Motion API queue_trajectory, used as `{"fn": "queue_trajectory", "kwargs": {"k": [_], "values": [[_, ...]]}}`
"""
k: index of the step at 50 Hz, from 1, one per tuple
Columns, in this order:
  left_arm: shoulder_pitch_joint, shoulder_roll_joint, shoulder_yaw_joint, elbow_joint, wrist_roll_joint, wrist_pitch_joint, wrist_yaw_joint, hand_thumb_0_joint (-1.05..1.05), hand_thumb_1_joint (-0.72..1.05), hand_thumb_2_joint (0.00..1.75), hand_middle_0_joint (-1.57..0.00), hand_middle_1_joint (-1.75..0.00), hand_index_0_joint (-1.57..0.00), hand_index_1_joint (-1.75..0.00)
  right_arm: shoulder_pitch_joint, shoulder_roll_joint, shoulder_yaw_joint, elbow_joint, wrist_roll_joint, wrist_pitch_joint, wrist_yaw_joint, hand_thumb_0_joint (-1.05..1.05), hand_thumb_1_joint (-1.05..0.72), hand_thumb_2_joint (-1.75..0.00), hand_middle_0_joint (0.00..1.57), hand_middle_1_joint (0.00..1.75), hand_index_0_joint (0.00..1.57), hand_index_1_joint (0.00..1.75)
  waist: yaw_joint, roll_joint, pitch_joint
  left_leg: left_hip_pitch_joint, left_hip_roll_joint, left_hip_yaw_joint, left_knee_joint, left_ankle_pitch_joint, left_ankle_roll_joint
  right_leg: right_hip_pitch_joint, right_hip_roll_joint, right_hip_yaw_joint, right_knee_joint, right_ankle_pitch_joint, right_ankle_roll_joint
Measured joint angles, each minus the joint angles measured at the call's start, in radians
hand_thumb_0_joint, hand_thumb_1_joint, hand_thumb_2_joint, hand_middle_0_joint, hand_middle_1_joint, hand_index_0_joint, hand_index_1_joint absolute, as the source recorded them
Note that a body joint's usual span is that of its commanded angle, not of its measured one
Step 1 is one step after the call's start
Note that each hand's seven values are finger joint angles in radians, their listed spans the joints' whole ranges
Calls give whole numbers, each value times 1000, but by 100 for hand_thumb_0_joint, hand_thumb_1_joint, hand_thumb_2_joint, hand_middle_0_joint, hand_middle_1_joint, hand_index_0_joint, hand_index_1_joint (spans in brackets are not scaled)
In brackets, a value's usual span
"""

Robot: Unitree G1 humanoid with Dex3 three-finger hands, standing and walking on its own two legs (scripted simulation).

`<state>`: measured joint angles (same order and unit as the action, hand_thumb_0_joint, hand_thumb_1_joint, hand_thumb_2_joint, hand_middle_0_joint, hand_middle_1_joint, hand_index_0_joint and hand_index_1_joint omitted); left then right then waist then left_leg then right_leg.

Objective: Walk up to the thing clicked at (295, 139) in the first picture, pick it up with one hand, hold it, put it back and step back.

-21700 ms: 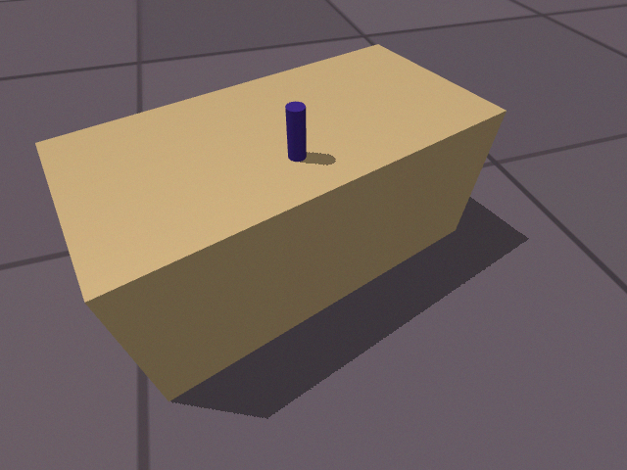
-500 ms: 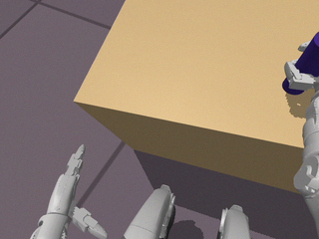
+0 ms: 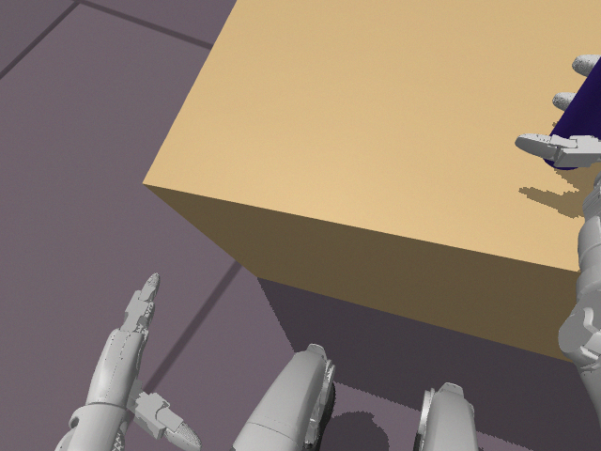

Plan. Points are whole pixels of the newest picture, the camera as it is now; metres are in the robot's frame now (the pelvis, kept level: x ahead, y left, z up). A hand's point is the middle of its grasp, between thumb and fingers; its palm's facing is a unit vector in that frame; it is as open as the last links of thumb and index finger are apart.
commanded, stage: withdraw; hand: right
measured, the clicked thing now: (593, 113) +0.56 -0.20 +0.04
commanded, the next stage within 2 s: rise in 0.42 s
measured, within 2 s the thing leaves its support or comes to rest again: neither
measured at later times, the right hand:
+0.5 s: hand out of the picture +0.55 -0.26 +0.13, palm faces +0.24 +0.97 -0.03, open 16.9 cm
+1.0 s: hand out of the picture +0.46 -0.36 +0.13, palm faces +0.40 +0.86 -0.32, open 17.4 cm
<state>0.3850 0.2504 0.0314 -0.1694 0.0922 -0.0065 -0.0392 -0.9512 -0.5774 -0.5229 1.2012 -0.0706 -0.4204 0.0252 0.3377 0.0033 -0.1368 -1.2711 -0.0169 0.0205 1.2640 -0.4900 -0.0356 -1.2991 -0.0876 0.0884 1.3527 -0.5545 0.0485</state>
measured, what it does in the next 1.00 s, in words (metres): rises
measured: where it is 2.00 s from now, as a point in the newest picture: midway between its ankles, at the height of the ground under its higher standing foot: outside the picture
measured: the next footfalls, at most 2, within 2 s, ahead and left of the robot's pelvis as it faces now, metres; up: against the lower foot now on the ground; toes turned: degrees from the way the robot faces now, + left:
none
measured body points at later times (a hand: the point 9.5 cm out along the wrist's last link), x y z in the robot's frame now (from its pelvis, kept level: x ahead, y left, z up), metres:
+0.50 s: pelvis +0.02 +0.00 +0.04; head +0.15 -0.05 +0.46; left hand +0.18 +0.26 +0.05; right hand +0.53 -0.31 +0.13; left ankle +0.05 +0.14 -0.60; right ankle +0.03 -0.14 -0.60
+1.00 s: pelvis +0.04 -0.01 +0.09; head +0.11 -0.04 +0.53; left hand +0.20 +0.25 +0.06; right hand +0.43 -0.41 +0.15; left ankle +0.05 +0.14 -0.60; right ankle +0.03 -0.14 -0.60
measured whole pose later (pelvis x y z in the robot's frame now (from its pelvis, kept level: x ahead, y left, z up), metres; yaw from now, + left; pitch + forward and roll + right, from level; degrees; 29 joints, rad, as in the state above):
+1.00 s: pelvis +0.04 -0.01 +0.09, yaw -2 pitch +16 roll +3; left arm 0.36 0.29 0.05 0.16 -0.03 0.12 -0.03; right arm -0.63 -0.65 -0.40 1.04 -0.05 -0.04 -0.01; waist 0.11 0.00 -0.14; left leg -0.71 0.01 0.00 0.81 -0.38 -0.05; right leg -0.74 -0.07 0.04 0.90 -0.44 0.03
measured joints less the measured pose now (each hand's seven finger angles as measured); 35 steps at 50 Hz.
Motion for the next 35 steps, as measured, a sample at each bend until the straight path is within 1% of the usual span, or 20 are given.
{"fn": "queue_trajectory", "kwargs": {"k": [6,10,14,16,18,21,25,28,29,30,33,35], "values": [[-4,0,-2,9,1,-2,0,-1,-55,7,-6,-5,-6,-6,10,9,6,-9,3,-2,-1,-1,38,-27,61,45,61,45,-4,0,-6,7,-1,-1,-5,-3,-1,7,-1,-2,-3,-5,-1],[-6,5,2,-2,-1,7,-2,-1,-54,6,-6,-5,-6,-6,25,4,-11,-24,-1,5,-1,-1,40,-24,46,37,47,36,-3,0,-5,24,-2,-2,-14,-5,-1,24,-3,-4,-12,-7,-1],[2,8,7,2,-10,9,2,-1,-53,5,-6,-5,-6,-6,45,-6,-21,-58,4,20,14,-1,40,-21,34,29,34,29,-11,1,-6,56,-3,-2,-37,-3,-1,57,-5,-5,-35,-6,-1],[2,10,9,18,-14,13,3,-1,-53,5,-6,-5,-6,-5,53,-15,-33,-79,10,36,23,-1,41,-19,29,25,29,25,-15,0,-9,78,-3,-1,-54,-1,-1,78,-6,-6,-50,-3,0],[0,12,11,44,-20,17,7,-1,-53,5,-6,-5,-6,-5,54,-32,-38,-91,17,53,31,-1,42,-16,24,21,24,20,-23,-2,-9,104,-4,-1,-74,3,0,103,-7,-6,-69,0,0],[-7,9,9,89,-28,27,15,-1,-53,5,-6,-5,-6,-5,46,-57,-27,-92,30,83,53,-1,44,-11,18,15,18,15,-41,-7,-10,147,-3,1,-110,13,0,144,-6,-7,-104,10,-1],[-20,2,-16,135,-42,33,19,-1,-54,5,-6,-4,-5,-5,28,-88,-16,-57,46,122,96,-1,46,-7,13,10,12,10,-64,-17,-14,211,2,4,-163,27,-2,203,-2,-7,-153,25,-4],[-19,-8,-34,159,-54,24,20,-1,-54,5,-6,-4,-5,-5,20,-93,-1,-32,63,148,128,-1,46,-6,10,8,10,7,-83,-22,-17,255,8,6,-199,37,-4,244,4,-8,-188,37,-8],[-19,-10,-40,159,-60,31,20,-1,-54,5,-6,-4,-5,-5,19,-99,11,-17,47,157,126,-1,46,-5,10,7,9,7,-90,-21,-16,269,10,4,-210,41,-5,259,5,-11,-200,41,-9],[-19,-11,-44,155,-67,40,16,-1,-54,6,-6,-4,-5,-5,21,-107,30,-6,31,182,117,-1,46,-5,9,7,9,6,-97,-21,-13,286,11,1,-223,45,-6,277,6,-15,-214,46,-9],[-6,-9,-38,160,-81,52,5,-1,-54,6,-7,-5,-6,-6,24,-108,81,1,5,252,83,-1,47,-5,8,6,8,6,-123,-18,-6,329,17,-4,-264,61,-9,321,11,-23,-257,62,-14],[-5,-2,-32,189,-88,60,-4,-1,-54,6,-7,-5,-6,-6,31,-112,91,1,-11,286,64,-1,47,-5,7,6,7,6,-136,-17,0,353,20,-8,-290,71,-10,346,13,-29,-283,72,-16]]}}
